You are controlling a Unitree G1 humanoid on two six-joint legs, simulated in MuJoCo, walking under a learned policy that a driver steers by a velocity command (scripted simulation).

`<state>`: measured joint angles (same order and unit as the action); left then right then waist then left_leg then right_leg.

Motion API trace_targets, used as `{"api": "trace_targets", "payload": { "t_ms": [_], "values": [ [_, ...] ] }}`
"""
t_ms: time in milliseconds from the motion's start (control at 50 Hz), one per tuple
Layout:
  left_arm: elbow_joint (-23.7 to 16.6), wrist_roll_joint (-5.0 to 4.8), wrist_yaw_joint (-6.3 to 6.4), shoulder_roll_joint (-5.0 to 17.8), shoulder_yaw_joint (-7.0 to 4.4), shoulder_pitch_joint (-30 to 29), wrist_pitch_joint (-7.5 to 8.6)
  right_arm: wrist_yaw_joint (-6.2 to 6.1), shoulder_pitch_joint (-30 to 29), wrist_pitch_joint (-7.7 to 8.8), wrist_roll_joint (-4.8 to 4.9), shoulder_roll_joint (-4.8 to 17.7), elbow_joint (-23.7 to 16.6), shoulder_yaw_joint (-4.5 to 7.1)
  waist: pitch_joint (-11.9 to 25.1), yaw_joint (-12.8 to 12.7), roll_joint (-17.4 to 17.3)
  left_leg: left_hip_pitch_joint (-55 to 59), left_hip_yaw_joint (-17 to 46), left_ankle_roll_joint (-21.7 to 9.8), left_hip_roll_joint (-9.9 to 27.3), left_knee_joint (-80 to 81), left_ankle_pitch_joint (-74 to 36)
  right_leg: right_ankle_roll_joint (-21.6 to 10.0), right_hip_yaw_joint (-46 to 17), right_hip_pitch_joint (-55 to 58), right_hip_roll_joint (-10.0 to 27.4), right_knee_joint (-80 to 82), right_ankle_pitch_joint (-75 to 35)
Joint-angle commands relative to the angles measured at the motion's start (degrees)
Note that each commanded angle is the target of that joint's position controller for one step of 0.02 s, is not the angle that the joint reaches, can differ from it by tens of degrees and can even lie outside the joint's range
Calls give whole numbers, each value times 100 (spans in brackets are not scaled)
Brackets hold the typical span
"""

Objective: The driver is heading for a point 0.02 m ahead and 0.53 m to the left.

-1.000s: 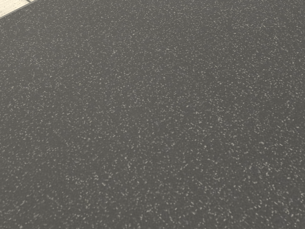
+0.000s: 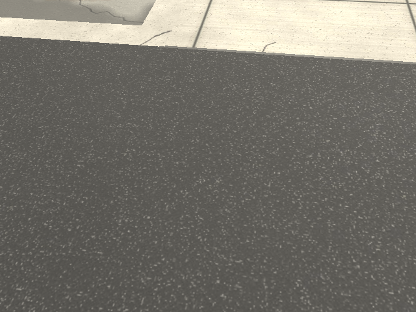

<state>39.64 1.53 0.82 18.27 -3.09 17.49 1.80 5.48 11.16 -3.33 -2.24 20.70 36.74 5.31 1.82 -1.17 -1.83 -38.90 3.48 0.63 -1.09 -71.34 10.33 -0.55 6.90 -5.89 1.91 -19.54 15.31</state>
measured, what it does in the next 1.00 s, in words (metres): walks ahead, turning left: left foot, then right foot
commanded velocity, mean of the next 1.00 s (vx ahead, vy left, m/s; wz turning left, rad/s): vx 0.62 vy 0.00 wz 1.00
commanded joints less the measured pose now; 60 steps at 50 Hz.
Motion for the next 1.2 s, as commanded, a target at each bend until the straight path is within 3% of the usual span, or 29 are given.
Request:
{"api": "trace_targets", "payload": {
  "t_ms": [20, 160, 220, 280, 300, 320, 340, 360, 380, 400, 420, 480, 540, 580, 640, 700, 720, 740, 760, 780, 800, 820, 840, 880, 960, 1060, 1140, 1180, 1200],
  "values": [
    [-169, 17, -13, 826, -236, 283, 204, 49, -885, 106, 2, 290, -594, 11, -635, -267, 783, -1477, 7, 54, 292, 112, -238, -424, -1049, 611, 1518, 1247, 1638],
    [341, 106, 3, 758, -248, 854, 305, 172, -1772, 188, 37, 121, -832, -144, -1245, -446, 745, -1760, -498, -396, 727, 1221, -30, -445, 101, 1246, 1786, 1567, 874],
    [659, 148, 15, 741, -228, 1129, 276, 164, -2155, 222, 43, -62, -958, -283, -1408, -457, 681, -1472, -992, -792, 660, 1864, 509, -428, 758, 1610, 1718, 1361, -833],
    [722, 91, 21, 1118, -263, 854, 173, -45, -869, 266, 120, 54, -581, -223, -377, 442, 830, 1137, -1721, -1238, -362, 2334, 1236, -351, 1334, 1248, 1659, -634, -6661],
    [650, 9, -12, 1361, -312, 723, 121, -124, 253, 318, 155, 277, -276, -88, 275, 984, 881, 2634, -1604, -1373, -657, 2531, 1201, -379, 1248, 733, 1764, -2028, -7267],
    [507, -4, -63, 1354, -294, 469, 117, -236, 1627, 340, 111, 641, 209, 138, 960, 1628, 593, 4773, -971, -1516, -691, 3088, 1077, -220, 1159, -648, 1620, -3946, -6019],
    [69, -36, -209, 562, -152, 398, 168, -361, 1046, 241, 238, 1458, 211, 381, 952, 887, -1366, 6210, 1938, -1835, 627, 4402, 2785, 195, 938, -3387, 313, -6119, 408],
    [-487, 33, -247, 690, -98, -42, 328, -388, 1234, 206, 113, 1805, -112, 431, 1839, 898, -784, 6618, 4348, -2279, 1488, 5241, 3068, 298, -403, -4162, -34, -7134, 992],
    [-627, 23, -235, 796, -99, -817, 410, -446, 1418, 206, 65, 1572, 107, 386, 1242, 1048, 12, 6267, 3915, -2102, 1385, 5412, 2160, 201, -904, -4525, 212, -6983, 411],
    [-566, -21, -191, 577, -13, -567, 459, -514, 1362, 290, 66, 1383, 298, 341, 412, 696, 90, 5274, 3419, -2031, 1329, 5436, 1171, 173, -856, -4388, 426, -6534, 282],
    [-508, 83, -170, 516, 27, -509, 429, -562, 1125, 399, 73, 1145, 310, 264, 83, 431, 369, 4461, 2820, -1907, 1032, 5387, 759, 171, -945, -4010, 653, -5984, 321],
    [-336, 285, -185, 523, 37, -48, 104, -563, 645, 599, 203, 647, 233, 39, -268, -122, 151, 3056, 2148, -1987, 490, 5614, 96, 351, -948, -3294, 800, -5313, 659],
    [-680, 207, -201, 381, 103, -964, 24, -547, 799, 729, 205, 654, 311, 12, -882, -53, 260, 2260, 1737, -1854, 234, 5778, -2725, 550, -509, -3217, 598, -4184, 193],
    [-816, 172, -216, 201, 190, -1367, 72, -539, 967, 690, 201, 711, 436, 50, -793, 69, 227, 2265, 1381, -1559, -56, 5418, -4190, 454, -346, -2914, 248, -3295, -709],
    [-860, 54, -202, 106, 270, -1643, 140, -558, 1260, 583, 287, 687, 642, 90, -369, 375, -74, 2451, 1356, -997, -306, 4960, -4535, 190, -247, -1901, -386, -1869, -1977],
    [-634, -24, 8, 617, 99, -723, 141, -635, 886, 612, 262, 922, 552, 181, 270, -124, -241, 2543, 1925, -452, -337, 3641, -4570, 51, -761, -28, -659, -1123, -2240],
    [-387, -50, 84, 856, -2, 169, 181, -605, 500, 650, 262, 984, 441, 201, 590, -691, -114, 2466, 1812, -312, -501, 2451, -4099, 9, -917, 859, -413, -689, -2795],
    [-154, 42, 125, 1029, -66, 912, 240, -602, 499, 655, 334, 493, 365, 97, 957, -918, 402, 1967, 1280, -155, -884, 770, -867, -169, -1440, 1894, 554, -623, -3976],
    [-254, 173, 81, 1192, -43, 1173, 247, -688, 1092, 584, 338, -6, 183, -18, 1541, -489, 1208, 1000, 632, -225, -1228, -1028, 3445, -412, -2508, 2798, 2342, -1898, -7713],
    [-404, 171, 19, 1046, -65, 856, 191, -762, 1952, 514, 411, 239, 176, 12, 2676, -47, 1458, 632, 724, -99, -983, -2039, 2872, -1260, -3737, 3133, 3134, -1701, -7856],
    [-673, 61, 103, 825, -96, -99, 146, -747, 1701, 426, 241, 488, 273, 33, 2485, 18, 1271, 527, 446, -96, -601, -1994, 1853, -1569, -3821, 2170, 2895, -985, -5224],
    [-769, 27, 146, 254, 76, -571, 99, -664, 1171, 305, 98, 606, 249, 80, 1579, 52, 865, 512, 242, -63, -343, -1602, 1429, -1417, -3071, 1120, 2280, -561, -3545],
    [-700, 42, 157, 28, 177, -693, 72, -550, 911, 211, 51, 577, 189, 100, 974, 120, 689, 505, 200, 18, -197, -1339, 1363, -1275, -2450, 476, 1934, -327, -2936],
    [-476, -22, 153, 225, 121, -544, 79, -411, 753, -10, 46, 334, 85, 46, 259, 176, 762, 831, 87, 59, 30, -707, 1398, -1146, -1533, -558, 1791, 23, -3176],
    [-266, 4, 48, 496, -12, -480, 143, -327, 304, -97, 61, -16, -281, -94, 278, 293, 852, 890, -129, -40, 285, 653, 902, -1073, -640, -630, 1860, 93, -3721],
    [-362, 5, -50, 656, -112, -782, 6, -245, -361, -167, 175, 33, -547, -112, 146, 283, 1088, 1904, -741, -190, 260, 2301, 231, -574, 391, -1184, 1735, -83, -1791],
    [-427, 76, -95, 1116, -285, -362, -214, -74, -1021, -156, 111, 403, -898, 7, -104, -70, 1170, 1961, -1158, -419, 255, 2800, 1594, -344, 37, -1032, 2243, 526, 2743],
    [-398, 67, -123, 1098, -306, -311, -320, -45, -361, -45, 96, 354, -567, 42, -176, 188, 556, 2898, -1232, -636, 50, 3464, 1735, -153, 420, -1429, 2070, -211, 3462],
    [-411, 81, -164, 831, -246, -369, -358, -141, 765, 44, 84, 533, -76, 142, -49, 653, -544, 3890, -450, -967, 185, 4180, 2451, 33, 952, -2120, 1553, -1996, 3360]
  ]
}}
Velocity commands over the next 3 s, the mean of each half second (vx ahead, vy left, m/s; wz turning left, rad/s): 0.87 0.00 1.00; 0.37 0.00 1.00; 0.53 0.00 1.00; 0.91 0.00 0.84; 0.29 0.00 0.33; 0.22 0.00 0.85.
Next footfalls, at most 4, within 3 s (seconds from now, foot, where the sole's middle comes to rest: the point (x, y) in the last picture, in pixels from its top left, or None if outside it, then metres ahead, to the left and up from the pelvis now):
0.32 left None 0.32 0.22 -0.78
0.74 right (131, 251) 0.75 0.36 -0.78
1.20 left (84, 305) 0.55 0.48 -0.78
1.62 right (9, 237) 0.81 0.83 -0.78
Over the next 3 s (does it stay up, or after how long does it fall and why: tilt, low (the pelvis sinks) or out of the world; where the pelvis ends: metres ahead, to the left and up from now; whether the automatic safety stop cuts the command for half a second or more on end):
stays up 0.47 1.26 0.00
